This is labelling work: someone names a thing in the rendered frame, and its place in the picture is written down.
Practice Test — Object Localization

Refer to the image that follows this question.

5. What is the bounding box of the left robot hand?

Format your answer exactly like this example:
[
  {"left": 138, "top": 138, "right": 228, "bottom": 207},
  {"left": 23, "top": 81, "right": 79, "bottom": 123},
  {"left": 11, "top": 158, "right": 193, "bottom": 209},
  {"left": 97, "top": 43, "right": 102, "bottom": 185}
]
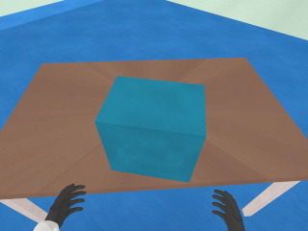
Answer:
[{"left": 44, "top": 183, "right": 86, "bottom": 229}]

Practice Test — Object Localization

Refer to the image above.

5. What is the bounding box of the robot left forearm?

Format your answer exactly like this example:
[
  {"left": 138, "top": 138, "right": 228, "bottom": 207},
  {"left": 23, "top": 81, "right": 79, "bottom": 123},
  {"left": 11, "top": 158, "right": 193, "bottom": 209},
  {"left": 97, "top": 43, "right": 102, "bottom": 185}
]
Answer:
[{"left": 34, "top": 220, "right": 60, "bottom": 231}]

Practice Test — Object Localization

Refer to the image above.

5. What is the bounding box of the carton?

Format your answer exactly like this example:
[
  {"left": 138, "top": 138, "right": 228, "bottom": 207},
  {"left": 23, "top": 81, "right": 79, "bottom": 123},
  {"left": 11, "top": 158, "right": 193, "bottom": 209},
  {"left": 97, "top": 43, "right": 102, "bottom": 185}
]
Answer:
[{"left": 94, "top": 76, "right": 207, "bottom": 183}]

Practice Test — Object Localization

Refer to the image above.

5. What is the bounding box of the table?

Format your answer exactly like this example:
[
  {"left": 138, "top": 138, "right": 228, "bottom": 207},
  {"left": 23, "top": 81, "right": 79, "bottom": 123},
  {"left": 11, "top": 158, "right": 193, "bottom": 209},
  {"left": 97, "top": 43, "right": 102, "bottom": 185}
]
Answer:
[{"left": 0, "top": 57, "right": 308, "bottom": 223}]

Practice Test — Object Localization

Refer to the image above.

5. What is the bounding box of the right robot hand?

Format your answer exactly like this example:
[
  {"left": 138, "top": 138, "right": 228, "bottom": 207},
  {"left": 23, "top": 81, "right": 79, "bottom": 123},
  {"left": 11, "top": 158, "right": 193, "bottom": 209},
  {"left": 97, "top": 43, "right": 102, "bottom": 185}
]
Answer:
[{"left": 212, "top": 190, "right": 245, "bottom": 231}]

